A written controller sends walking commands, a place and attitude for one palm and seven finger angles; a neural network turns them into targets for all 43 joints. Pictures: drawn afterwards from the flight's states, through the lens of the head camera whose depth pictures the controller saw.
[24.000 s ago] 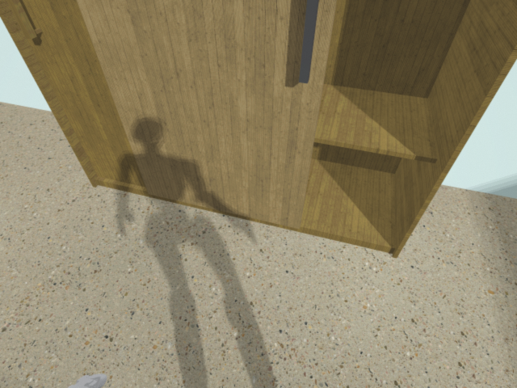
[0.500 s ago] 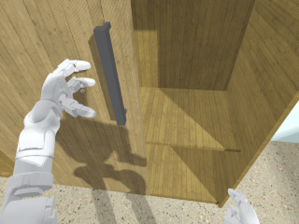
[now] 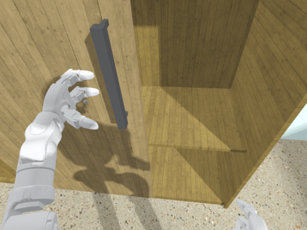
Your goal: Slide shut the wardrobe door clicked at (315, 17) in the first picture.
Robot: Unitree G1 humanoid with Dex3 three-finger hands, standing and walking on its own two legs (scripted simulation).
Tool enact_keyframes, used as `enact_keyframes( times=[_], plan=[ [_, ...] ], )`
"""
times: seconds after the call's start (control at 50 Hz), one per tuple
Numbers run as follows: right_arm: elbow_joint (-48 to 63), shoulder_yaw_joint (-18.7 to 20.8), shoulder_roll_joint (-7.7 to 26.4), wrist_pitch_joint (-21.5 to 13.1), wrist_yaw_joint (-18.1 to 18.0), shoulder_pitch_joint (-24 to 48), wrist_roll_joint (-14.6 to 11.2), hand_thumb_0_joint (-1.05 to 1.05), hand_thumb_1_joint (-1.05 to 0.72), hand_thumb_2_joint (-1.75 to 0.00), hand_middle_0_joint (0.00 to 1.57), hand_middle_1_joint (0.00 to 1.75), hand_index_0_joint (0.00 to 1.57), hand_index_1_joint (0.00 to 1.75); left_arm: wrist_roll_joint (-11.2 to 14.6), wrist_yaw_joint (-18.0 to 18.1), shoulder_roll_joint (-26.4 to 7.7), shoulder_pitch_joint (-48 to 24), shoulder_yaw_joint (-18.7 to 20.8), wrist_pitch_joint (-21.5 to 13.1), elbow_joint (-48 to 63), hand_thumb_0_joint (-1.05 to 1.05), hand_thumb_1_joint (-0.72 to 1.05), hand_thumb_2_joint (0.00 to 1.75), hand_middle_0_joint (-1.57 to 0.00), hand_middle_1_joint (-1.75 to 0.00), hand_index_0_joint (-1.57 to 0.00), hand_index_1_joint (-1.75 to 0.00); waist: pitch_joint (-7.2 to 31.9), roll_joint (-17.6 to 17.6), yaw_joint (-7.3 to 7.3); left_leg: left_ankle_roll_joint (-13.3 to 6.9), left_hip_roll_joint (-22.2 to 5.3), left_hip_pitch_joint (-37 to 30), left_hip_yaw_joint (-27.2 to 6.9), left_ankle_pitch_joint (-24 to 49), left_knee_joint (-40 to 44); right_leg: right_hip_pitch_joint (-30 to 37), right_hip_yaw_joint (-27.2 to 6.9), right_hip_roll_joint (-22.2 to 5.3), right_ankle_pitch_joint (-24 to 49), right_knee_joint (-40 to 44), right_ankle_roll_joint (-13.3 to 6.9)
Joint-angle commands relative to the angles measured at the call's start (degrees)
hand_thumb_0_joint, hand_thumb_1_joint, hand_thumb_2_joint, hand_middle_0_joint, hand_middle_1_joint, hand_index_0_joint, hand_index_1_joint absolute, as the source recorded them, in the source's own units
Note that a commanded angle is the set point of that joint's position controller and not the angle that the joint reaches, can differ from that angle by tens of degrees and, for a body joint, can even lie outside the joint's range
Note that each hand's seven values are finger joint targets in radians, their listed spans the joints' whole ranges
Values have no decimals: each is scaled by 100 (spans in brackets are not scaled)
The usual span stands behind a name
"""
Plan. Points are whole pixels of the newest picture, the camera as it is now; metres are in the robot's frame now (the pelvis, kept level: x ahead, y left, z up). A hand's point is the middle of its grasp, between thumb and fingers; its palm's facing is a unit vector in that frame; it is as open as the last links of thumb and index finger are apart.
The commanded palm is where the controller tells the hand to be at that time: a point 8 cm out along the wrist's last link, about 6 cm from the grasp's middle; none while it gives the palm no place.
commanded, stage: move the hooked fingers beside the handle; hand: left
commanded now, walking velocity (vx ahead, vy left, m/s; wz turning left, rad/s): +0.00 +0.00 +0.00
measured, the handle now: (115, 82) +0.43 +0.13 +0.19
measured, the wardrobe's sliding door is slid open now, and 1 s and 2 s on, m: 0.44 0.44 0.44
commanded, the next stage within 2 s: none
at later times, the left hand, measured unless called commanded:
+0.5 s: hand (78, 88) +0.37 +0.20 +0.22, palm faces +0.01 -1.00 -0.04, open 14.0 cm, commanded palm +0.34 +0.24 +0.19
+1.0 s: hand (87, 100) +0.37 +0.18 +0.18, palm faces -0.03 -1.00 -0.04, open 14.0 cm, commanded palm +0.33 +0.23 +0.20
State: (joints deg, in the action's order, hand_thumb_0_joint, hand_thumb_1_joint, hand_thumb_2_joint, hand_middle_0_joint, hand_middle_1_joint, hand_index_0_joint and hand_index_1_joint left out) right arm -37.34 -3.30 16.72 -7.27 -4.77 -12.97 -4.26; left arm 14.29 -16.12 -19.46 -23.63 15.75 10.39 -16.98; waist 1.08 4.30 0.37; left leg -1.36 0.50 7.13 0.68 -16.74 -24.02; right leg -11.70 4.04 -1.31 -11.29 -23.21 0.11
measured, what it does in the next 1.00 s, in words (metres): stands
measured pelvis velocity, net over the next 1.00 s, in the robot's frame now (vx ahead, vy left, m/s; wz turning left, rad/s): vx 0.00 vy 0.00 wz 0.00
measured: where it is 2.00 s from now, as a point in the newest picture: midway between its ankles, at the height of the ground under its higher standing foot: outside the picture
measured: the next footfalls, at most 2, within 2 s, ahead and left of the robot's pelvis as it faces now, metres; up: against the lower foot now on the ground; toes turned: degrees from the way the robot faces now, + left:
none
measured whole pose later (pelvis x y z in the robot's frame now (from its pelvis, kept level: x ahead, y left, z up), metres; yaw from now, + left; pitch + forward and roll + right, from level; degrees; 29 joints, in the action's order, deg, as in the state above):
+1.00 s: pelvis +0.00 +0.00 +0.00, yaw +0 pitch +0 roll -1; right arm -36.4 -4.0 15.8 -5.6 -4.4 -10.4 -4.3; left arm 14.1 -14.4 -19.9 -24.9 14.8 15.1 -17.4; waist 1.8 5.0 0.1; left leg -1.3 0.6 7.2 0.5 -16.4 -23.7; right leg -11.8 4.1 -1.4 -11.1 -23.0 0.1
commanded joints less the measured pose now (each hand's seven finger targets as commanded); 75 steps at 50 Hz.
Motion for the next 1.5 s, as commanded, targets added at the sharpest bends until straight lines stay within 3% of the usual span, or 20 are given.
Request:
enact_keyframes(
  times=[0.0, 0.08, 0.14, 0.22, 0.32, 0.48, 0.56, 0.66, 0.72, 0.84, 0.9, 0.96, 1.02, 1.08, 1.14, 1.18, 1.26, 1.36, 1.42, 1.48],
  plan=[
    [830, 193, 499, -440, -38, 823, 85, 0, -90, -90, 20, 30, 20, 30, 47, 392, -1768, -3289, 712, -855, 2057, 0, -50, 30, -30, -120, -30, -120, 1971, 50, -82, 28, -67, -473, -273, 2280, 251, 972, -118, 117, 1781, 50, -189],
    [675, 177, 559, -288, -53, 812, 46, 0, -90, -90, 20, 30, 20, 30, -49, 398, -1477, -2310, 601, -302, 588, 0, -50, 30, -30, -120, -30, -120, 950, -278, 2, 14, -65, 157, -202, 1722, 407, 738, -81, 114, 1378, 171, -223],
    [798, 184, 581, -133, -38, 816, -15, 0, -90, -90, 20, 30, 20, 30, -40, 198, -1126, -1801, 252, 160, 119, 0, -50, 30, -30, -120, -30, -120, 760, -458, -14, 19, -70, 341, -178, 1667, 407, 674, -47, 92, 1400, 147, -217],
    [1078, 216, 505, -148, 33, 944, 8, 0, -90, -90, 20, 30, 20, 30, 51, 90, -973, -2200, 128, -31, 1308, 0, -50, 30, -30, -120, -30, -120, 1637, -297, -8, 32, -65, -148, -226, 2245, 228, 890, -51, 91, 1826, -10, -228],
    [1016, 192, 443, -319, -6, 939, 112, 0, -90, -90, 20, 30, 20, 30, 60, 389, -1622, -3121, 656, -716, 2498, 0, -50, 30, -30, -120, -30, -120, 2334, -147, -22, 54, -89, -685, -294, 2702, 191, 1094, -121, 129, 2037, -36, -195],
    [747, 170, 536, -121, -38, 868, 12, 0, -90, -90, 20, 30, 20, 30, -32, 230, -998, -1834, 227, 154, 322, 0, -50, 30, -30, -120, -30, -120, 745, -157, -3, 63, -53, 198, -212, 1877, 374, 675, -28, 108, 1481, 168, -265],
    [994, 209, 540, -81, 3, 977, -1, 0, -90, -90, 20, 30, 20, 30, 101, 30, -1092, -1899, 273, 153, 1063, 0, -50, 30, -30, -120, -30, -120, 1452, -557, -2, 7, -42, 26, -184, 2006, 240, 910, -32, 85, 1782, 33, -212],
    [1092, 196, 429, -291, 12, 1024, 98, 0, -90, -90, 20, 30, 20, 30, 87, 333, -1612, -2882, 682, -636, 2716, 0, -50, 30, -30, -120, -30, -120, 2421, -120, 44, 48, -51, -652, -273, 2771, 153, 1200, -112, 108, 2148, -84, -203],
    [881, 158, 425, -315, -10, 955, 116, 0, -90, -90, 20, 30, 20, 30, 12, 470, -1448, -2858, 549, -675, 2212, 0, -50, 30, -30, -120, -30, -120, 1837, 20, -39, 82, -73, -481, -273, 2593, 262, 1016, -84, 131, 1983, 20, -212],
    [768, 146, 522, -118, -40, 954, -39, 0, -90, -90, 20, 30, 20, 30, 31, 191, -673, -1904, -155, 239, 381, 0, -50, 30, -30, -120, -30, -120, 453, -305, -108, 29, -50, 311, -232, 1359, 425, 443, -27, 124, 1036, 252, -222],
    [917, 197, 566, -74, -19, 947, -23, 0, -90, -90, 20, 30, 20, 30, 71, 105, -977, -1914, 116, 267, 734, 0, -50, 30, -30, -120, -30, -120, 1104, -397, -33, -3, -16, 190, -202, 1557, 312, 711, -47, 87, 1297, 152, -221],
    [1126, 219, 474, -205, 17, 1049, 45, 0, -90, -90, 20, 30, 20, 30, 100, 214, -1476, -2568, 552, -241, 2183, 0, -50, 30, -30, -120, -30, -120, 2224, -450, 57, -13, -14, -328, -221, 2230, 173, 1201, -101, 85, 1922, -33, -203],
    [1131, 176, 387, -330, 37, 1018, 141, 0, -90, -90, 20, 30, 20, 30, 70, 428, -1735, -2706, 846, -797, 3010, 0, -50, 30, -30, -120, -30, -120, 2731, -175, 110, 22, -26, -649, -242, 2874, 149, 1500, -150, 94, 2376, -146, -197],
    [929, 168, 416, -328, 44, 984, 121, 0, -90, -90, 20, 30, 20, 30, -5, 484, -1778, -2279, 928, -745, 2339, 0, -50, 30, -30, -120, -30, -120, 2060, -17, 128, 52, -53, -386, -179, 2760, 239, 1360, -128, 104, 2334, -40, -206],
    [791, 140, 469, -229, 32, 1043, -1, 0, -90, -90, 20, 30, 20, 30, 54, 288, -998, -1709, 301, -100, 1104, 0, -50, 30, -30, -120, -30, -120, 609, -254, -9, 28, -46, 210, -131, 1803, 401, 735, -52, 123, 1639, 195, -209],
    [812, 151, 529, -121, 27, 1036, -64, 0, -90, -90, 20, 30, 20, 30, 73, 101, -661, -1247, -18, 341, 487, 0, -50, 30, -30, -120, -30, -120, 129, -330, -20, 16, -28, 498, -129, 1326, 442, 485, -23, 130, 1172, 282, -220],
    [1061, 196, 527, -138, 24, 1125, -68, 0, -90, -90, 20, 30, 20, 30, 161, 4, -735, -1693, -73, 339, 1434, 0, -50, 30, -30, -120, -30, -120, 1011, -478, -58, -37, 2, 163, -197, 1290, 280, 585, -49, 97, 1068, 179, -183],
    [1058, 156, 402, -404, -34, 1160, 109, 0, -90, -90, 20, 30, 20, 30, 137, 495, -1832, -3167, 850, -808, 3198, 0, -50, 30, -30, -120, -30, -120, 2627, -263, 22, -29, 1, -625, -272, 2005, 224, 1286, -183, 120, 1583, 11, -160],
    [811, 100, 379, -406, -71, 1097, 115, 0, -90, -90, 20, 30, 20, 30, 45, 655, -1731, -3003, 807, -921, 2369, 0, -50, 30, -30, -120, -30, -120, 1947, -134, -18, -8, -17, -328, -229, 1812, 353, 1147, -179, 115, 1487, 117, -167],
    [657, 78, 448, -267, -76, 1088, 25, 0, -90, -90, 20, 30, 20, 30, -61, 486, -1342, -2272, 473, -342, 785, 0, -50, 30, -30, -120, -30, -120, 698, 19, -6, 10, 3, 273, -166, 1150, 489, 706, -160, 101, 915, 329, -221]
  ],
)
